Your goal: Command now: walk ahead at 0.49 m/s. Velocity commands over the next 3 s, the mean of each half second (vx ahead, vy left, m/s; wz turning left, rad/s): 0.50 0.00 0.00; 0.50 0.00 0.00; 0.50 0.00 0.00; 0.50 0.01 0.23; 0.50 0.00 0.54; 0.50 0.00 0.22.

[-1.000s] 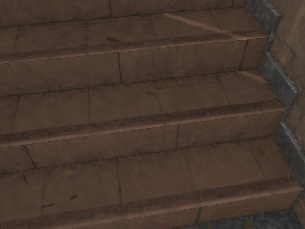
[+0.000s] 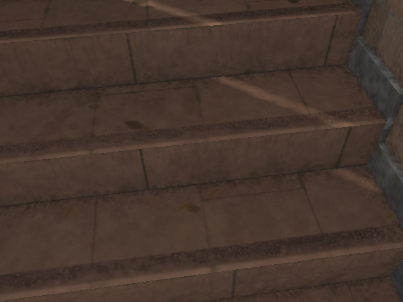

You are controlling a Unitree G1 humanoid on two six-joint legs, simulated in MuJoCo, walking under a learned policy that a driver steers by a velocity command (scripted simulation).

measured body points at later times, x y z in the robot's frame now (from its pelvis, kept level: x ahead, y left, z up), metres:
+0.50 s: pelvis +0.29 +0.06 +0.16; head +0.29 +0.08 +0.61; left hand +0.50 +0.25 +0.07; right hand +0.20 -0.16 +0.02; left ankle +0.27 +0.12 -0.56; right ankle +0.36 -0.09 -0.31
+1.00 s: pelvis +0.58 +0.02 +0.33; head +0.58 +0.02 +0.78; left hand +0.52 +0.25 +0.18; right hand +0.78 -0.15 +0.25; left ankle +0.61 +0.15 -0.09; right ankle +0.58 -0.02 -0.39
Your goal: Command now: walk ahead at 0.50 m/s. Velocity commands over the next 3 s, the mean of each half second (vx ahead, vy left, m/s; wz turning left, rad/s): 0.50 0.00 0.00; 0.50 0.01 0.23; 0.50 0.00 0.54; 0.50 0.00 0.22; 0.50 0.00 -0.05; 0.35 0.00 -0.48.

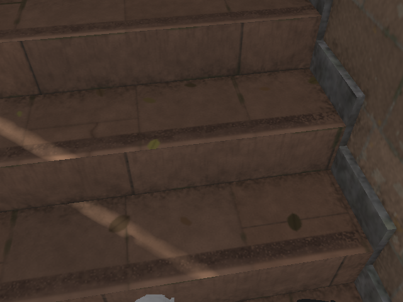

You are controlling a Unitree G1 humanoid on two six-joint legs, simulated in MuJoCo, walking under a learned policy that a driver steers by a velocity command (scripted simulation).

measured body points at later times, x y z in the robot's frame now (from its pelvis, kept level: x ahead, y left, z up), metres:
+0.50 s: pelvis +0.29 +0.03 +0.17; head +0.28 +0.03 +0.62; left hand +0.49 +0.22 +0.10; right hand +0.24 -0.22 +0.03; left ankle +0.26 +0.08 -0.54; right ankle +0.34 -0.14 -0.28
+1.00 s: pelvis +0.55 +0.01 +0.36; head +0.56 -0.01 +0.81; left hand +0.51 +0.29 +0.25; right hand +0.81 -0.17 +0.30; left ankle +0.58 +0.17 -0.09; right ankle +0.58 -0.09 -0.36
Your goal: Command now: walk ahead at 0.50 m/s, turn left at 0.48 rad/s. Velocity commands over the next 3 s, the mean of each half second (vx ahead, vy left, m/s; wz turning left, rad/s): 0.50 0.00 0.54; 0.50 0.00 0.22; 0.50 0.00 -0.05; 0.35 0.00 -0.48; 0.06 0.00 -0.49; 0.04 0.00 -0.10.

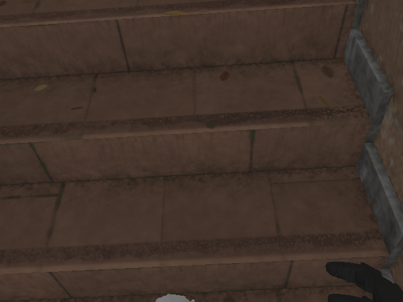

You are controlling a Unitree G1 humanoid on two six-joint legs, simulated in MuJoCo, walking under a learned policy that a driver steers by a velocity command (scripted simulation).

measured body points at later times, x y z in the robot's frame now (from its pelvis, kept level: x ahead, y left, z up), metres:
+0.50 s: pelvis +0.29 +0.12 +0.15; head +0.29 +0.12 +0.60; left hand +0.48 +0.37 +0.12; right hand +0.42 -0.12 +0.02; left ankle +0.30 +0.18 -0.55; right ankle +0.29 -0.01 -0.28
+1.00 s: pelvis +0.58 +0.17 +0.33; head +0.57 +0.16 +0.78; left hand +0.48 +0.41 +0.19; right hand +0.82 +0.02 +0.25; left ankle +0.50 +0.29 -0.09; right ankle +0.61 +0.11 -0.37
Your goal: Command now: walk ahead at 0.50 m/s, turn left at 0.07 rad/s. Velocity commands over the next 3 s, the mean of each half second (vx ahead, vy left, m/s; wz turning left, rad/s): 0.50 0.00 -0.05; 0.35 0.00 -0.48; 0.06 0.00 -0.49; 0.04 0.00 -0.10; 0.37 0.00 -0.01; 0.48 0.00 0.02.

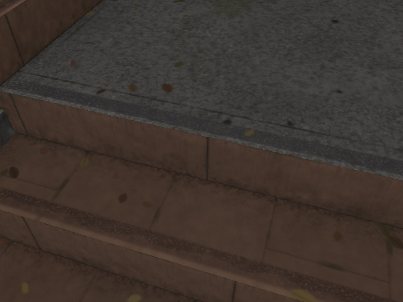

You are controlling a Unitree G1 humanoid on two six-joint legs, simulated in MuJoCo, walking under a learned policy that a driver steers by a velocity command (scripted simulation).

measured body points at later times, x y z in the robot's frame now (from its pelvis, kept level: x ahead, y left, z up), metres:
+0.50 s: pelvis +0.27 +0.04 +0.16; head +0.26 +0.03 +0.61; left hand +0.43 +0.28 +0.08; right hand +0.34 -0.21 +0.02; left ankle +0.32 +0.12 -0.53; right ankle +0.22 -0.08 -0.29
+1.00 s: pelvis +0.50 -0.04 +0.32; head +0.51 -0.04 +0.77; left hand +0.68 +0.17 +0.20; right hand +0.62 -0.32 +0.25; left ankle +0.49 +0.11 -0.14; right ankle +0.55 -0.09 -0.35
